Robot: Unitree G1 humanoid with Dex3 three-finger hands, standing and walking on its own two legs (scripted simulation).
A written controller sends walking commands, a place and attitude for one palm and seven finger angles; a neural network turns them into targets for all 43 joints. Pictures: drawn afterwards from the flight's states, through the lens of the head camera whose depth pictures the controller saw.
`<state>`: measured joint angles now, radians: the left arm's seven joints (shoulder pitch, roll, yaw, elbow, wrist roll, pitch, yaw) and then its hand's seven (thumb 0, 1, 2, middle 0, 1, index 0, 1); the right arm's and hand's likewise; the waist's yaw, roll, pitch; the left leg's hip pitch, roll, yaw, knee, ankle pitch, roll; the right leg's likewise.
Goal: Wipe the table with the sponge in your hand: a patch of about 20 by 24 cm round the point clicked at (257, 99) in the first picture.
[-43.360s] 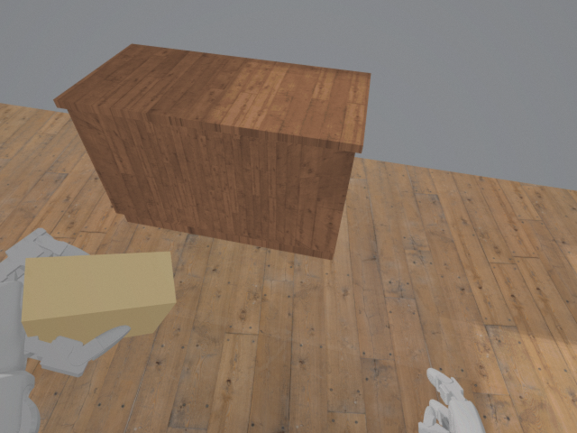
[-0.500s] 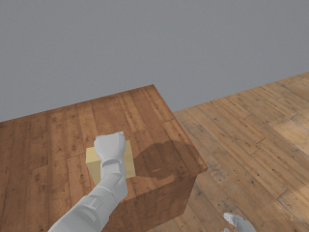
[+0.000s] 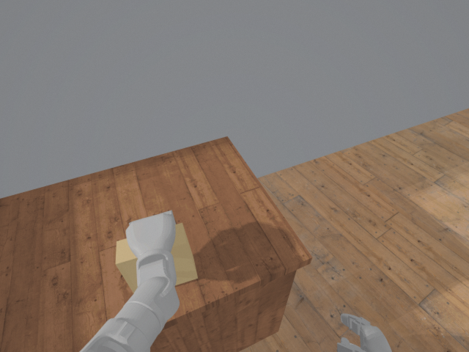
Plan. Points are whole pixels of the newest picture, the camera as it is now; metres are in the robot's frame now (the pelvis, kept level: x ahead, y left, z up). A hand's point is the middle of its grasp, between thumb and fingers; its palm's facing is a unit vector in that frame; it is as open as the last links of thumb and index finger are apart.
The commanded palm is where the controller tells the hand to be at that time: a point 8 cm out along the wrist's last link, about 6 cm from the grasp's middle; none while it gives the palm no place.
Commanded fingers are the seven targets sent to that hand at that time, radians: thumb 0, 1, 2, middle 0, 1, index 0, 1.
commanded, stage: slide back across to the middle lane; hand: left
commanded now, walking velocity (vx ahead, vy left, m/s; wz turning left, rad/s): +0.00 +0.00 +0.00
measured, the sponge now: (161, 266) +0.31 +0.18 -0.07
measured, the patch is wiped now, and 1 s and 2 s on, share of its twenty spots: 1.00 1.00 1.00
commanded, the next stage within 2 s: wipe forward along the middle lane in 0.22 s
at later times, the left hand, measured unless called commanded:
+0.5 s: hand (134, 268) +0.28 +0.22 -0.02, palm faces -0.12 -0.09 -0.99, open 9.9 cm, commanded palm +0.27 +0.22 +0.02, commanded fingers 0.00 0.10 1.30 -1.20 -1.60 -1.20 -1.60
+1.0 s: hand (133, 244) +0.33 +0.24 -0.03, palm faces -0.13 -0.02 -0.99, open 9.9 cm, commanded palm +0.32 +0.24 +0.00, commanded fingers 0.00 0.10 1.30 -1.20 -1.60 -1.20 -1.60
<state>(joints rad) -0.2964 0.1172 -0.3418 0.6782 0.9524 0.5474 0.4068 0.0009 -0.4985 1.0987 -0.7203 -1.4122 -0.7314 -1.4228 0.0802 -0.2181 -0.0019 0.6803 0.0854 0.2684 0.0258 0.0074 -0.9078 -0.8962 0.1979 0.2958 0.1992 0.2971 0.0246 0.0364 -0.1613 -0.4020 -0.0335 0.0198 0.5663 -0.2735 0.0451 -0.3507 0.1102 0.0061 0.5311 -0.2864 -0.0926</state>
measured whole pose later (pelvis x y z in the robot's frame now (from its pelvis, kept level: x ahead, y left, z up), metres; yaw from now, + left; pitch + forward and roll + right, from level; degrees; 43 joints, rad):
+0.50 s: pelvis -0.01 +0.00 +0.00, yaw +1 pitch +5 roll +0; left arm -0.21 0.21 -0.27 0.59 0.99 0.45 0.31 -0.01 -0.51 1.10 -0.74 -1.39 -0.75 -1.40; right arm 0.04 -0.23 0.00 0.66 0.09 0.21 -0.01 0.01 -0.91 -0.90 0.20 0.30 0.20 0.30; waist 0.05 0.04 -0.13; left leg -0.40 -0.04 0.00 0.58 -0.26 0.04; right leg -0.35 0.11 -0.02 0.55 -0.28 -0.10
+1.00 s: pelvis -0.04 -0.02 -0.02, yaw +1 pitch +12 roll -1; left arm -0.55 0.30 -0.13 1.01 1.00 0.30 0.37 0.00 -0.59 1.15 -0.81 -1.31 -0.82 -1.33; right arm 0.20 -0.25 -0.01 0.73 0.08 0.16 -0.02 0.01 -0.91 -0.90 0.20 0.30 0.20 0.30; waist -0.02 0.06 -0.17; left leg -0.67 -0.02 -0.02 0.76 -0.29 0.03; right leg -0.61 0.13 -0.05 0.71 -0.31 -0.12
